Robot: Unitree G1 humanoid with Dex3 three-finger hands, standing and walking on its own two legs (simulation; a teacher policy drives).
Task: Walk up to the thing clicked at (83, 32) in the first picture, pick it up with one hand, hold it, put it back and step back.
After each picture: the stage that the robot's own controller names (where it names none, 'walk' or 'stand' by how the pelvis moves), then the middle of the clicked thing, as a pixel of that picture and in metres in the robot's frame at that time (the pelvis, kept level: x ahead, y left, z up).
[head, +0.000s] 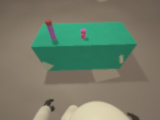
stand; (83, 34) +0.96 +0.14 -0.11
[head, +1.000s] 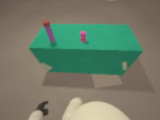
walk; (83, 36) +0.87 +0.16 -0.10
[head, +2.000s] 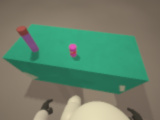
stand; (73, 50) +0.55 +0.20 -0.08
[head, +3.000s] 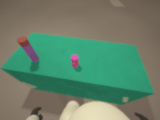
walk; (74, 61) +0.47 +0.16 -0.09
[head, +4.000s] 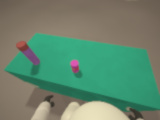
stand; (75, 66) +0.40 +0.15 -0.10
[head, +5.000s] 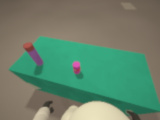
stand; (76, 67) +0.42 +0.14 -0.12
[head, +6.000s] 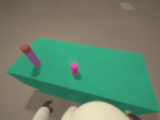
stand; (74, 69) +0.41 +0.16 -0.12
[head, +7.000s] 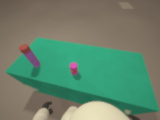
stand; (73, 68) +0.41 +0.16 -0.12
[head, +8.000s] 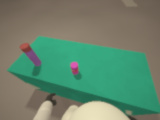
rise first; (74, 68) +0.41 +0.16 -0.12
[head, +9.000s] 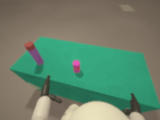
rise first; (76, 66) +0.44 +0.16 -0.11
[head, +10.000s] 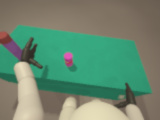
go down; (68, 59) +0.45 +0.15 -0.07
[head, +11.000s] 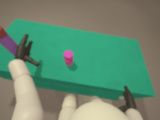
go down; (68, 58) +0.43 +0.15 -0.04
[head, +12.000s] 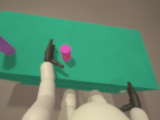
close in; (66, 53) +0.44 +0.15 +0.00
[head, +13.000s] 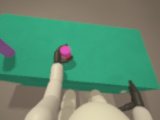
close; (66, 54) +0.43 +0.14 +0.00
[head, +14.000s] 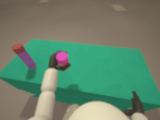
lift; (63, 61) +0.33 +0.18 +0.13
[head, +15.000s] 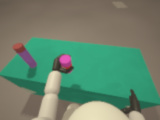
hold; (66, 64) +0.32 +0.17 +0.10
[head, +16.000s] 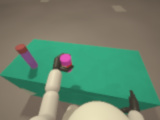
hold; (66, 63) +0.33 +0.17 +0.10
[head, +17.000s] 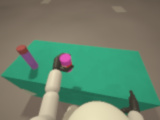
hold; (66, 63) +0.33 +0.17 +0.11
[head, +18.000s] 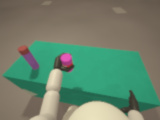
crouch; (67, 63) +0.33 +0.16 +0.11
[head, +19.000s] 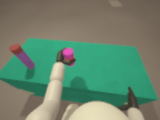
crouch; (69, 57) +0.39 +0.15 +0.09
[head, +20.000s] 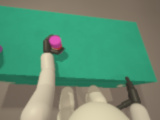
lower; (56, 45) +0.48 +0.18 +0.02
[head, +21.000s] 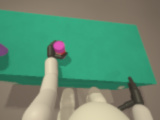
lower; (60, 50) +0.45 +0.16 +0.01
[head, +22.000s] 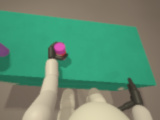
lower; (60, 52) +0.45 +0.16 +0.00
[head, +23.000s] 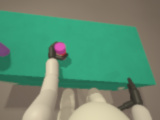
lower; (61, 51) +0.45 +0.16 +0.00
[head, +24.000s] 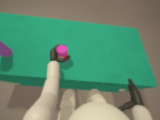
draw back; (62, 54) +0.43 +0.16 +0.00
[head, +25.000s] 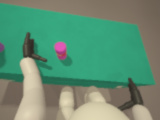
rise; (61, 51) +0.43 +0.16 +0.01
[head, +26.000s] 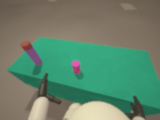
sink last; (76, 67) +0.41 +0.15 -0.06
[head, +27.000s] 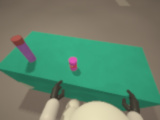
stand; (73, 64) +0.42 +0.16 -0.05
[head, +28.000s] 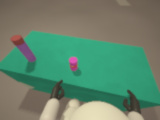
stand; (73, 64) +0.42 +0.16 -0.05
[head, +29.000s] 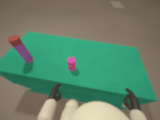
stand; (71, 64) +0.43 +0.16 -0.06
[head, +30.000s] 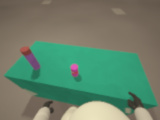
stand; (74, 70) +0.41 +0.16 -0.11
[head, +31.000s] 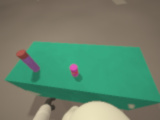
stand; (74, 70) +0.39 +0.15 -0.12
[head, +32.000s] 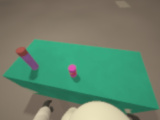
stand; (72, 71) +0.39 +0.16 -0.12
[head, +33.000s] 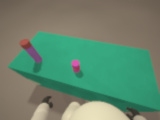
walk; (76, 66) +0.40 +0.15 -0.11
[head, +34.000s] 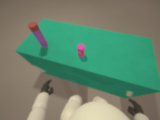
walk; (81, 50) +0.54 +0.12 -0.09
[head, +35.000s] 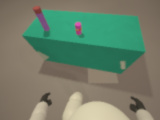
walk; (78, 28) +0.82 +0.21 -0.08
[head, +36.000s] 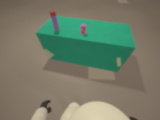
stand; (83, 29) +1.04 +0.17 -0.10
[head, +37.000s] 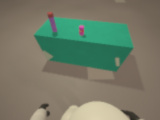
stand; (81, 30) +1.03 +0.17 -0.12
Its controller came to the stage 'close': yes
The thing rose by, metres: 0.21
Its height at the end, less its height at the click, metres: +0.00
